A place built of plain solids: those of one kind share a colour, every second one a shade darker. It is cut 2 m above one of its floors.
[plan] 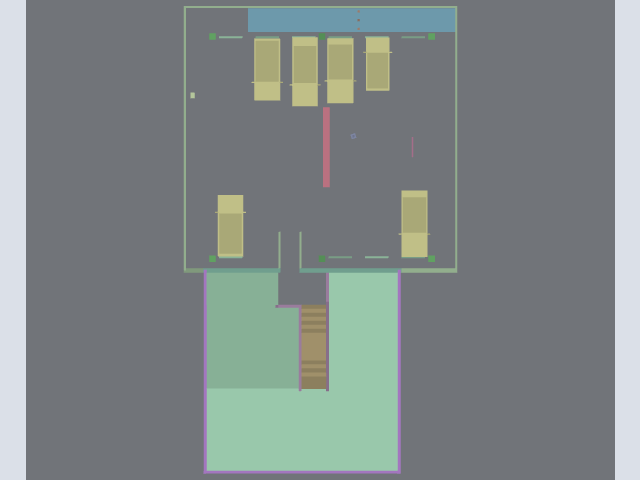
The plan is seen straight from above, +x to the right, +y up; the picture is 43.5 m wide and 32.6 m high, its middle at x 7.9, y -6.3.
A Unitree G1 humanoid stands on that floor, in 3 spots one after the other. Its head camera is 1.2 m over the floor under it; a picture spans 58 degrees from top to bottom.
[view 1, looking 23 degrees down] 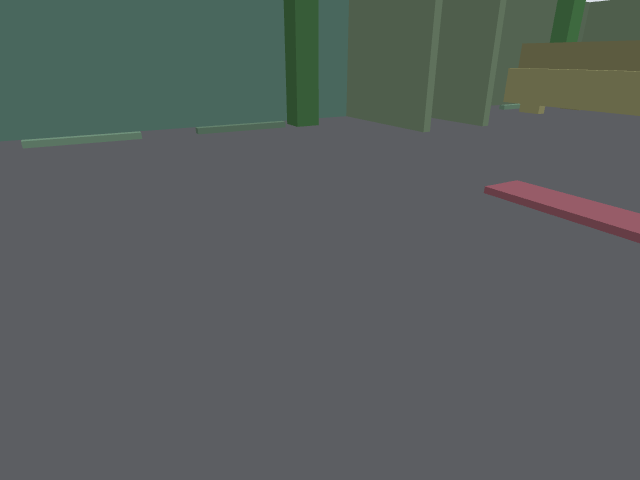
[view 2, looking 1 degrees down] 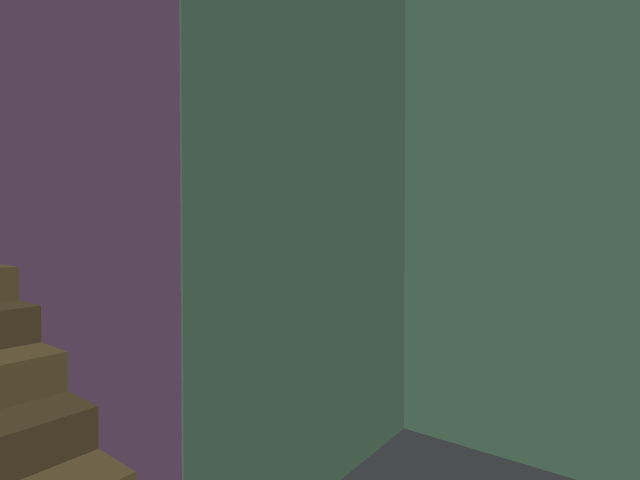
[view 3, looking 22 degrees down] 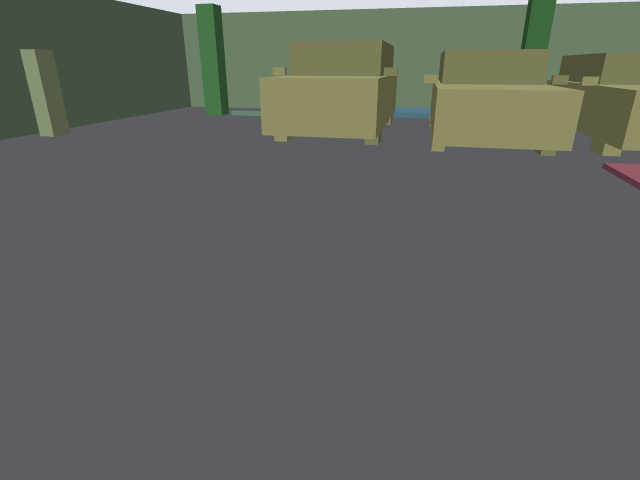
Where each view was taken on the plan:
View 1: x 11.86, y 0.00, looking -119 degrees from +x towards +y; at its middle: ground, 3.07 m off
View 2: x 7.48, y -9.52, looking -143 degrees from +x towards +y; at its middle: paving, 1.95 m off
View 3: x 5.86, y -3.34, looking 103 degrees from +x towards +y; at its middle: ground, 3.20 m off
